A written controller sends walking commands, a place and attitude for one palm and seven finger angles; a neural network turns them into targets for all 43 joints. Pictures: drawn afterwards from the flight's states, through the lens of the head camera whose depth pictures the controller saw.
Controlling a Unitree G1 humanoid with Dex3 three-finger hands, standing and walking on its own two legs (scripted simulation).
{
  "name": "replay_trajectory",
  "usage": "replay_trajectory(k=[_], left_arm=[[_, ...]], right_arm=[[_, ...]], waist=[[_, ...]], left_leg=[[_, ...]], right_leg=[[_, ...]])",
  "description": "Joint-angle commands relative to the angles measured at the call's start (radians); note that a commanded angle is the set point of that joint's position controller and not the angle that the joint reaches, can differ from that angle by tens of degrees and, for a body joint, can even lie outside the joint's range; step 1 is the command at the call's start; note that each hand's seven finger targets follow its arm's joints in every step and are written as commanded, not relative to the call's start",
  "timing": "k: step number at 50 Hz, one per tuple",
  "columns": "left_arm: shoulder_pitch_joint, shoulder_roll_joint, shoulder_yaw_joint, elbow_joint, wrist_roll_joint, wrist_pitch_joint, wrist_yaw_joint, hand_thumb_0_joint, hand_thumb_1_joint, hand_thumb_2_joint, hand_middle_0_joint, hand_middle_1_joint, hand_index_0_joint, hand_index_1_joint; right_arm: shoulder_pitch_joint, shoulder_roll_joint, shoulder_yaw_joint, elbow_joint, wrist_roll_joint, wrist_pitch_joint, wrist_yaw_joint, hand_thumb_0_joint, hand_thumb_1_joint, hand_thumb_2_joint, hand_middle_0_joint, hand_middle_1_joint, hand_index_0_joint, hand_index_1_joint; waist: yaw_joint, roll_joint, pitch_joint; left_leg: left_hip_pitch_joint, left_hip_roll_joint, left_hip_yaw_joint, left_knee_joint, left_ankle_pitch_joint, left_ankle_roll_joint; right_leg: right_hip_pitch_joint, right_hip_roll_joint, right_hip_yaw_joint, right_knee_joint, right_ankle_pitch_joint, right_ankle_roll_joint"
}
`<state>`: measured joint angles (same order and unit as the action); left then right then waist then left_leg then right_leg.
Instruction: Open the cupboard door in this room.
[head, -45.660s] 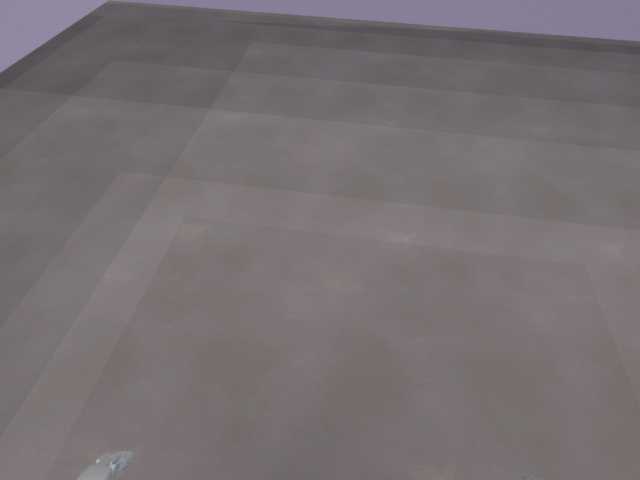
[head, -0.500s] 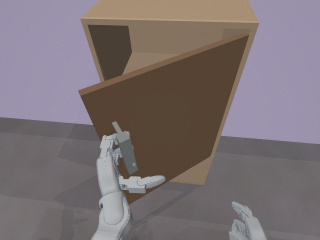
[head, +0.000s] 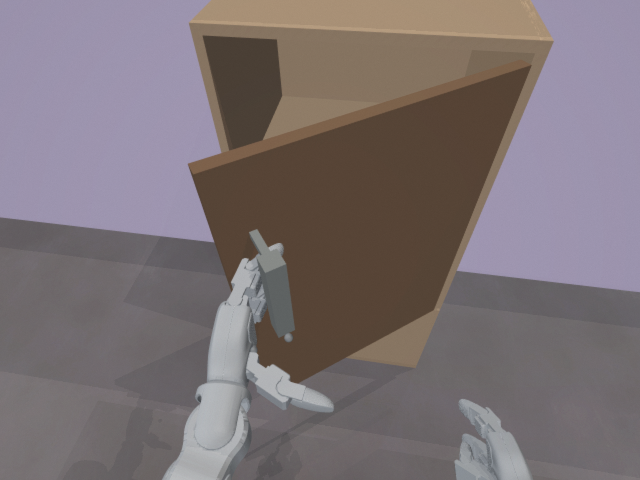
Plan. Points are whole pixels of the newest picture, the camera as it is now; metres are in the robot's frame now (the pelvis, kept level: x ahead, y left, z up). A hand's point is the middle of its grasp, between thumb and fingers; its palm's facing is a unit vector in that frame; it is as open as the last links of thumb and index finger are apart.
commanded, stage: slide the hand sideways off the handle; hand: left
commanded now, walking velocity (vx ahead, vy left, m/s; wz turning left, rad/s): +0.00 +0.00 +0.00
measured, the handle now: (270, 284) +0.33 +0.09 +0.08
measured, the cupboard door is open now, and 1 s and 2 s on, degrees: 38 40 40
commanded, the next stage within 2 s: draw the hand back to the body in 1.06 s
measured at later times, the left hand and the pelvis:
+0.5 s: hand (277, 367) +0.23 +0.07 +0.08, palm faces -0.13 -0.99 +0.00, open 16.1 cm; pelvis +0.00 +0.00 +0.00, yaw -2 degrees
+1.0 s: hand (217, 399) +0.19 +0.13 +0.07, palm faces -0.07 -1.00 -0.04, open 16.3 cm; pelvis +0.01 -0.01 -0.02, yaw -1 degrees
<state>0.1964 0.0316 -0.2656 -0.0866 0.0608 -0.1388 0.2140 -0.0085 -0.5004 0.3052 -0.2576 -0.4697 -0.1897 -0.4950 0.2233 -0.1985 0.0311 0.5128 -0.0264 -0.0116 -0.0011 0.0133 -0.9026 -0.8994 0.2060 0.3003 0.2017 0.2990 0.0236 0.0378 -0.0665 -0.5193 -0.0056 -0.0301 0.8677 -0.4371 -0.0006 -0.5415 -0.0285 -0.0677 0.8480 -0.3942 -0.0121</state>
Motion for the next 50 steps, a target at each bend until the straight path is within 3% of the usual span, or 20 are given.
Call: replay_trajectory(k=[1,2,3,5,7,10,14,17,22,25,31,34,41,44,50], left_arm=[[-0.254,-0.040,-0.137,-0.293,-0.086,-0.109,-0.287,0.000,-0.500,0.300,-0.150,-0.300,-0.150,-0.300],[-0.224,-0.038,-0.104,-0.289,-0.118,-0.100,-0.288,0.000,-0.500,0.300,-0.150,-0.300,-0.150,-0.300],[-0.194,-0.046,-0.081,-0.287,-0.139,-0.094,-0.278,0.000,-0.500,0.300,-0.150,-0.300,-0.150,-0.300],[-0.130,-0.053,-0.048,-0.293,-0.156,-0.080,-0.243,0.000,-0.500,0.300,-0.150,-0.300,-0.150,-0.300],[-0.111,-0.036,-0.014,-0.278,-0.140,-0.070,-0.194,0.000,-0.500,0.300,-0.150,-0.300,-0.150,-0.300],[-0.098,-0.013,-0.001,-0.309,-0.095,-0.067,-0.143,0.000,-0.500,0.300,-0.150,-0.300,-0.150,-0.300],[-0.022,0.037,0.041,-0.322,-0.068,-0.066,-0.135,0.000,-0.500,0.300,-0.150,-0.300,-0.150,-0.300],[0.046,0.070,0.084,-0.342,-0.081,-0.065,-0.154,0.000,-0.500,0.300,-0.150,-0.300,-0.150,-0.300],[0.142,0.070,0.098,-0.404,-0.120,-0.066,-0.185,0.000,-0.500,0.300,-0.150,-0.300,-0.150,-0.300],[0.204,0.092,0.128,-0.428,-0.137,-0.080,-0.202,0.000,-0.500,0.300,-0.150,-0.300,-0.150,-0.300],[0.271,0.114,0.139,-0.491,-0.158,-0.130,-0.254,0.000,-0.500,0.300,-0.150,-0.300,-0.150,-0.300],[0.349,0.150,0.187,-0.502,-0.178,-0.146,-0.282,0.000,-0.500,0.300,-0.150,-0.300,-0.150,-0.300],[0.420,0.205,0.277,-0.509,-0.231,-0.154,-0.352,0.000,-0.500,0.300,-0.150,-0.300,-0.150,-0.300],[0.439,0.223,0.319,-0.499,-0.258,-0.159,-0.379,0.000,-0.500,0.300,-0.150,-0.300,-0.150,-0.300],[0.472,0.224,0.317,-0.538,-0.297,-0.182,-0.427,0.000,-0.500,0.300,-0.150,-0.300,-0.150,-0.300]], right_arm=[[-0.078,-0.100,-0.022,-0.193,0.030,-0.090,-0.027,0.000,-0.900,-0.900,0.200,0.300,0.200,0.300],[-0.093,-0.099,-0.020,-0.201,0.037,-0.103,-0.030,0.000,-0.900,-0.900,0.200,0.300,0.200,0.300],[-0.092,-0.099,-0.019,-0.204,0.038,-0.114,-0.033,0.000,-0.900,-0.900,0.200,0.300,0.200,0.300],[-0.097,-0.100,-0.019,-0.214,0.043,-0.129,-0.031,0.000,-0.900,-0.900,0.200,0.300,0.200,0.300],[-0.093,-0.104,-0.020,-0.210,0.039,-0.135,-0.027,0.000,-0.900,-0.900,0.200,0.300,0.200,0.300],[-0.082,-0.102,-0.024,-0.219,0.031,-0.135,-0.016,0.000,-0.900,-0.900,0.200,0.300,0.200,0.300],[-0.071,-0.098,-0.024,-0.228,0.024,-0.123,-0.010,0.000,-0.900,-0.900,0.200,0.300,0.200,0.300],[-0.070,-0.099,-0.023,-0.236,0.028,-0.113,-0.012,0.000,-0.900,-0.900,0.200,0.300,0.200,0.300],[-0.067,-0.098,-0.020,-0.257,0.032,-0.112,-0.013,0.000,-0.900,-0.900,0.200,0.300,0.200,0.300],[-0.048,-0.102,-0.025,-0.260,0.031,-0.119,-0.016,0.000,-0.900,-0.900,0.200,0.300,0.200,0.300],[-0.021,-0.113,-0.035,-0.266,0.032,-0.142,-0.021,0.000,-0.900,-0.900,0.200,0.300,0.200,0.300],[-0.012,-0.115,-0.044,-0.269,0.034,-0.151,-0.025,0.000,-0.900,-0.900,0.200,0.300,0.200,0.300],[-0.013,-0.116,-0.053,-0.268,0.045,-0.154,-0.040,0.000,-0.900,-0.900,0.200,0.300,0.200,0.300],[-0.023,-0.117,-0.055,-0.265,0.051,-0.153,-0.046,0.000,-0.900,-0.900,0.200,0.300,0.200,0.300],[-0.020,-0.118,-0.060,-0.269,0.057,-0.173,-0.051,0.000,-0.900,-0.900,0.200,0.300,0.200,0.300]], waist=[[-0.078,-0.051,-0.174],[-0.063,-0.036,-0.153],[-0.060,-0.068,-0.149],[-0.042,-0.087,-0.130],[-0.031,-0.118,-0.121],[-0.031,-0.110,-0.131],[-0.015,-0.085,-0.149],[0.001,-0.063,-0.160],[-0.003,-0.039,-0.141],[-0.014,-0.085,-0.135],[-0.028,-0.066,-0.154],[-0.015,-0.086,-0.181],[-0.014,-0.100,-0.176],[-0.008,-0.073,-0.160],[-0.014,-0.048,-0.179]], left_leg=[[0.071,-0.011,-0.012,-0.134,0.129,0.031],[0.065,-0.011,-0.016,-0.145,0.101,0.025],[0.063,-0.008,-0.021,-0.151,0.087,0.022],[0.046,-0.007,-0.025,-0.166,0.052,0.014],[0.035,-0.005,-0.032,-0.177,0.046,0.010],[0.033,-0.003,-0.019,-0.165,0.059,0.013],[0.020,-0.006,0.000,-0.150,0.085,0.014],[0.013,-0.008,0.008,-0.146,0.111,0.012],[0.001,-0.008,0.015,-0.133,0.136,0.011],[-0.010,-0.007,0.019,-0.113,0.141,0.015],[-0.026,-0.011,0.018,-0.070,0.170,0.016],[-0.046,-0.014,0.021,-0.051,0.192,0.017],[-0.101,-0.020,0.024,-0.007,0.188,0.016],[-0.120,-0.021,0.027,0.003,0.172,0.013],[-0.107,-0.018,0.017,0.016,0.190,0.014]], right_leg=[[0.081,0.020,0.021,-0.126,0.157,-0.022],[0.074,0.023,0.015,-0.132,0.112,-0.024],[0.065,0.025,0.005,-0.135,0.088,-0.019],[0.055,0.027,-0.005,-0.138,0.038,-0.015],[0.052,0.028,-0.013,-0.129,0.025,-0.015],[0.043,0.025,-0.002,-0.119,0.037,-0.014],[0.062,0.024,0.012,-0.114,0.062,-0.018],[0.089,0.027,0.017,-0.111,0.093,-0.023],[0.095,0.032,0.015,-0.104,0.139,-0.020],[0.089,0.035,0.019,-0.104,0.161,-0.011],[0.066,0.035,0.024,-0.073,0.204,-0.007],[0.092,0.034,0.034,-0.060,0.241,-0.005],[0.099,0.027,0.065,-0.060,0.253,0.003],[0.093,0.025,0.076,-0.063,0.220,0.002],[0.070,0.030,0.058,-0.044,0.233,0.002]])
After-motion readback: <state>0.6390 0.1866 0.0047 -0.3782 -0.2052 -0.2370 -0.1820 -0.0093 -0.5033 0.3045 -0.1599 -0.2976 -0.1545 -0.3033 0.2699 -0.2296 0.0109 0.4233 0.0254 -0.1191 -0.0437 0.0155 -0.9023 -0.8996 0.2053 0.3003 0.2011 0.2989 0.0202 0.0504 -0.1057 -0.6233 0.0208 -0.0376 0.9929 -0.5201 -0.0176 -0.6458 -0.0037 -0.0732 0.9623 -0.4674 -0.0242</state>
